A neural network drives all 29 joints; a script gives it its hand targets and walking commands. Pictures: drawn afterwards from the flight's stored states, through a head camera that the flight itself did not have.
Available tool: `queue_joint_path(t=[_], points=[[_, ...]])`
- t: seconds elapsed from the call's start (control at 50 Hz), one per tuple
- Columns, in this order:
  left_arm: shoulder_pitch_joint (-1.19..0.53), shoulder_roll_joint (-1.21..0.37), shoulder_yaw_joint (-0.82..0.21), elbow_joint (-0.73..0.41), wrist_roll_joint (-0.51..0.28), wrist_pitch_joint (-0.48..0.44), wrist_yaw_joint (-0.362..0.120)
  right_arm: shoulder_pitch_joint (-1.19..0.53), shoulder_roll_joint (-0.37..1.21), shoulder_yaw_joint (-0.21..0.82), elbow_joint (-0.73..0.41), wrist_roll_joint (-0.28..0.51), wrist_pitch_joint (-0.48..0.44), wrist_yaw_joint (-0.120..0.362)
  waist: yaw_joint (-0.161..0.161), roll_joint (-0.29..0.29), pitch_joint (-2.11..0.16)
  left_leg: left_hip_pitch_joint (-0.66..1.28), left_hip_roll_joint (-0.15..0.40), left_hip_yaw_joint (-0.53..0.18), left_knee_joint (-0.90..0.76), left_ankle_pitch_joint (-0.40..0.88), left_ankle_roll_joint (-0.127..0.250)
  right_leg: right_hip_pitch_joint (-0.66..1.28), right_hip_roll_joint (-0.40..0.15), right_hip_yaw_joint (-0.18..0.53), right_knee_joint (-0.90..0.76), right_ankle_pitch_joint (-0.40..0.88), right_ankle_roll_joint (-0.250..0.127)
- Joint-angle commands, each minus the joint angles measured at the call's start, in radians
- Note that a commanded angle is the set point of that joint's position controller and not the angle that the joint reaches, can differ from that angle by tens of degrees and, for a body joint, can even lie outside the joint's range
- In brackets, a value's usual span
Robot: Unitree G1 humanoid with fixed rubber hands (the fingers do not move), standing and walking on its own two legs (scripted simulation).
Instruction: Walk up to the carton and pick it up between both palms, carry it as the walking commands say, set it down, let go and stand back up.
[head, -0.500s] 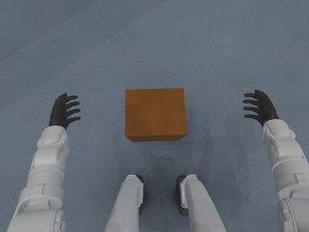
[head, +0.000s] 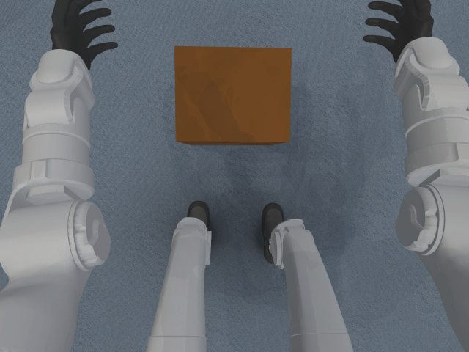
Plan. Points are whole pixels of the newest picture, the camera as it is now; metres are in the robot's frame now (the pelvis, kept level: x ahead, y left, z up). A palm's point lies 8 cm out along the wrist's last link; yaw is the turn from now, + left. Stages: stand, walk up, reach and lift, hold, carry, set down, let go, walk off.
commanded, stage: reach and lift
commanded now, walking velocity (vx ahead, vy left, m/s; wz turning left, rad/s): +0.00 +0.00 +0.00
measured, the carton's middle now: (231, 104) +0.51 +0.02 -0.53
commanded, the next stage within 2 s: none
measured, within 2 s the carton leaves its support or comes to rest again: neither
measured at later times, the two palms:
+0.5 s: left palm (116, 77) +0.50 +0.23 -0.22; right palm (372, 64) +0.53 -0.21 -0.20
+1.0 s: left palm (133, 88) +0.51 +0.24 -0.33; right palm (343, 82) +0.53 -0.21 -0.33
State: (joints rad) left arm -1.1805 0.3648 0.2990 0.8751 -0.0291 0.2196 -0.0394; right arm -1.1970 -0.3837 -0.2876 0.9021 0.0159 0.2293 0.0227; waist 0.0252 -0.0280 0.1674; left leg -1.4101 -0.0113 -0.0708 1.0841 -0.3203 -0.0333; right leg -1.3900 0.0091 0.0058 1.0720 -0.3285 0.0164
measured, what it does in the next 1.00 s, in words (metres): lowers itself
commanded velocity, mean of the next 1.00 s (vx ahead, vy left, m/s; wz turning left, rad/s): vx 0.00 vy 0.00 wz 0.00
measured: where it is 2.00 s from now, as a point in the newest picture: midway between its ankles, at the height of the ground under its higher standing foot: (235, 246)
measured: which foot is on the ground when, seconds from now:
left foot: down 0.00-1.00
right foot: down 0.00-1.00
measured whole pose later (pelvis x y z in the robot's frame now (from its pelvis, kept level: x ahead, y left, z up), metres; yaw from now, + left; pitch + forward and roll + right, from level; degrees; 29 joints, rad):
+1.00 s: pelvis -0.07 +0.00 -0.22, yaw +0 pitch +40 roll +1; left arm -1.54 0.45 0.29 1.05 -0.10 0.20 0.03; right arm -1.59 -0.51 -0.21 1.09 0.13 0.21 -0.03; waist 0.04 -0.02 0.29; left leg -2.12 -0.03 -0.05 1.89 -0.48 -0.05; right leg -2.14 0.05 0.05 1.88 -0.45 0.05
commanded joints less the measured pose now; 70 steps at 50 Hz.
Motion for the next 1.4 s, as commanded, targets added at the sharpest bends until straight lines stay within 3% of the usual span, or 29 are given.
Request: queue_joint_path(t=[0.0,0.02,0.1,0.14,0.16,0.22,0.3,0.36,0.38,0.4,0.44,0.48,0.52,0.56,0.58,0.6,0.66,0.76,0.84,0.92,0.96,1.04,1.06,1.12,1.18,1.26,1.3,1.34,1.38], points=[[-0.183,0.168,0.117,-0.149,0.038,-0.089,0.008,-0.237,-0.094,-0.018,-0.153,0.004,-0.082,0.005,0.070,0.007,-1.322,0.433,-0.058,0.131,-0.031,0.509,-0.001,0.622,0.042,-0.002,0.007,0.551,0.026],[-0.166,0.174,0.132,-0.160,0.035,-0.104,0.009,-0.228,-0.078,-0.009,-0.167,0.006,-0.092,0.003,0.070,-0.036,-1.347,0.397,-0.062,0.124,-0.030,0.556,0.006,0.655,0.039,0.005,0.019,0.628,0.028],[-0.048,0.094,0.089,-0.128,-0.014,-0.129,-0.003,-0.098,-0.079,-0.045,-0.113,-0.047,-0.118,-0.007,-0.024,-0.085,-1.286,0.330,-0.051,0.074,-0.040,0.714,0.010,0.565,0.034,0.017,0.023,0.759,0.023],[0.014,0.037,0.081,-0.050,-0.013,-0.125,-0.013,-0.058,-0.089,-0.076,-0.077,-0.085,-0.127,-0.009,-0.051,-0.065,-1.198,0.338,-0.042,0.046,-0.033,0.759,0.004,0.384,0.040,0.001,0.008,0.692,0.024],[0.013,-0.006,0.093,-0.014,-0.015,-0.116,-0.015,-0.033,-0.088,-0.106,-0.035,-0.084,-0.128,-0.006,-0.070,-0.016,-1.109,0.512,-0.018,-0.009,-0.013,0.796,0.013,0.037,0.047,-0.025,-0.016,0.438,0.039],[0.077,-0.055,0.085,0.056,0.070,-0.107,-0.033,-0.002,-0.081,-0.112,-0.004,-0.118,-0.138,0.018,-0.052,0.068,-0.987,0.344,-0.010,0.010,-0.009,0.544,-0.040,-0.040,0.049,-0.055,0.004,0.357,0.005],[0.035,-0.025,0.121,-0.074,0.087,-0.158,-0.017,-0.043,-0.030,-0.092,-0.077,-0.055,-0.184,0.045,0.031,0.100,-1.108,0.400,-0.010,0.007,0.103,0.819,-0.029,-0.154,0.054,-0.022,0.086,0.492,0.008],[-0.103,0.082,0.104,-0.224,0.033,-0.187,0.014,-0.097,-0.028,-0.059,-0.155,0.010,-0.196,0.038,0.023,0.047,-1.354,0.413,-0.016,0.013,0.167,0.879,-0.009,-0.029,0.043,0.004,0.159,0.603,0.018],[-0.164,0.098,0.099,-0.244,0.021,-0.186,0.022,-0.163,-0.030,-0.024,-0.173,0.038,-0.189,0.039,0.028,0.008,-1.383,0.342,-0.020,0.040,0.163,0.693,0.010,-0.029,0.037,0.005,0.160,0.478,0.023],[-0.184,0.139,0.105,-0.269,0.040,-0.180,0.024,-0.191,-0.055,-0.001,-0.197,0.034,-0.173,0.032,0.042,-0.023,-1.458,0.205,-0.034,0.078,0.181,0.576,0.000,0.154,0.028,0.011,0.208,0.556,0.020],[-0.166,0.201,0.129,-0.242,0.054,-0.162,0.030,-0.212,-0.096,0.006,-0.191,0.030,-0.150,0.012,0.060,-0.053,-1.493,0.022,-0.047,0.115,0.227,0.414,-0.002,0.298,0.023,0.006,0.307,0.556,0.032],[-0.170,0.208,0.142,-0.187,0.053,-0.150,0.028,-0.246,-0.124,0.007,-0.160,0.025,-0.139,-0.008,0.065,-0.043,-1.440,-0.070,-0.049,0.132,0.279,0.339,-0.006,0.234,0.021,-0.010,0.369,0.491,0.038],[-0.124,0.175,0.125,-0.124,0.035,-0.143,0.026,-0.218,-0.130,-0.015,-0.113,0.014,-0.134,-0.024,0.047,-0.021,-1.360,-0.075,-0.052,0.128,0.316,0.399,-0.012,0.137,0.030,-0.024,0.406,0.520,0.035],[-0.100,0.121,0.079,-0.082,-0.008,-0.132,0.018,-0.168,-0.116,-0.024,-0.083,0.015,-0.132,-0.037,-0.007,-0.011,-1.338,-0.018,-0.049,0.099,0.360,0.555,-0.015,0.076,0.040,-0.022,0.433,0.617,0.036],[-0.122,0.108,0.054,-0.049,-0.028,-0.120,0.013,-0.189,-0.119,-0.020,-0.076,0.021,-0.124,-0.046,-0.024,0.002,-1.332,0.000,-0.047,0.097,0.386,0.529,-0.014,0.026,0.044,-0.022,0.441,0.551,0.039],[-0.185,0.103,0.026,-0.012,-0.039,-0.106,0.006,-0.240,-0.117,-0.006,-0.046,0.026,-0.113,-0.049,-0.043,0.004,-1.281,-0.057,-0.039,0.104,0.408,0.359,-0.011,-0.048,0.045,-0.030,0.448,0.365,0.039],[-0.221,0.059,-0.029,0.002,-0.080,-0.080,-0.015,-0.267,-0.137,-0.015,-0.011,-0.004,-0.090,-0.053,-0.068,0.007,-1.252,-0.147,-0.033,0.115,0.454,0.268,-0.027,-0.041,0.047,-0.047,0.492,0.293,0.027],[-0.529,0.250,0.025,-0.179,-0.061,-0.085,0.044,-0.563,-0.228,-0.029,-0.150,0.040,-0.092,-0.064,0.024,0.042,-1.354,-0.094,-0.022,0.142,0.556,0.131,-0.025,-0.132,0.048,-0.075,0.604,0.107,0.023],[-0.617,0.335,0.046,-0.053,-0.051,-0.057,0.089,-0.664,-0.245,0.047,-0.027,0.118,-0.052,-0.064,0.096,0.033,-1.268,-0.109,-0.012,0.169,0.609,-0.040,-0.016,-0.154,0.032,-0.081,0.672,-0.056,0.035],[-0.597,0.275,-0.009,0.198,-0.083,-0.005,0.057,-0.625,-0.214,0.119,0.264,0.131,0.007,-0.033,0.080,-0.027,-0.972,-0.253,0.006,0.159,0.622,-0.302,-0.016,-0.193,0.020,-0.068,0.673,-0.313,0.021],[-0.579,0.242,-0.037,0.259,-0.092,-0.005,0.027,-0.609,-0.196,0.136,0.284,0.122,0.006,-0.023,0.065,-0.056,-0.914,-0.314,0.008,0.157,0.664,-0.309,-0.006,-0.185,0.024,-0.054,0.698,-0.332,0.017],[-0.607,0.185,-0.089,0.204,-0.101,-0.065,-0.003,-0.671,-0.188,0.096,0.144,0.074,-0.065,-0.033,0.019,-0.057,-0.945,-0.366,0.003,0.145,0.735,-0.157,0.004,-0.154,0.031,-0.055,0.781,-0.126,0.016],[-0.616,0.196,-0.085,0.175,-0.105,-0.087,0.000,-0.699,-0.193,0.092,0.095,0.067,-0.086,-0.046,0.029,-0.044,-0.990,-0.372,-0.005,0.154,0.764,-0.088,0.001,-0.111,0.025,-0.047,0.801,-0.042,0.019],[-0.630,0.247,-0.088,0.075,-0.144,-0.141,0.035,-0.719,-0.229,0.059,-0.002,0.058,-0.135,-0.087,0.031,-0.030,-1.176,-0.338,-0.012,0.153,0.842,0.114,-0.011,0.014,0.016,-0.027,0.879,0.223,0.026],[-0.600,0.270,-0.098,0.013,-0.168,-0.170,0.078,-0.623,-0.260,0.045,0.008,0.073,-0.159,-0.108,-0.007,-0.002,-1.341,-0.227,-0.020,0.133,0.895,0.283,-0.021,0.051,0.013,-0.030,0.951,0.395,0.029],[-0.576,0.284,-0.137,-0.003,-0.191,-0.153,0.129,-0.572,-0.273,0.091,0.024,0.146,-0.152,-0.122,-0.020,0.039,-1.525,0.065,-0.016,0.097,0.954,0.413,-0.028,-0.019,0.012,-0.069,0.978,0.375,0.036],[-0.504,0.259,-0.153,0.036,-0.182,-0.148,0.140,-0.473,-0.250,0.112,0.099,0.166,-0.151,-0.112,-0.022,0.082,-1.432,0.125,-0.020,0.081,0.985,0.496,-0.032,-0.137,0.016,-0.072,1.007,0.376,0.039],[-0.513,0.218,-0.180,0.078,-0.166,-0.150,0.139,-0.488,-0.212,0.138,0.141,0.189,-0.157,-0.092,0.002,0.112,-1.265,0.056,-0.009,0.070,0.978,0.422,-0.029,-0.289,0.013,-0.068,1.018,0.268,0.032],[-0.544,0.172,-0.177,0.016,-0.172,-0.164,0.133,-0.533,-0.212,0.134,0.063,0.206,-0.179,-0.076,0.011,0.122,-1.249,0.102,-0.008,0.050,0.999,0.513,-0.026,-0.354,0.014,-0.055,1.021,0.287,0.025]])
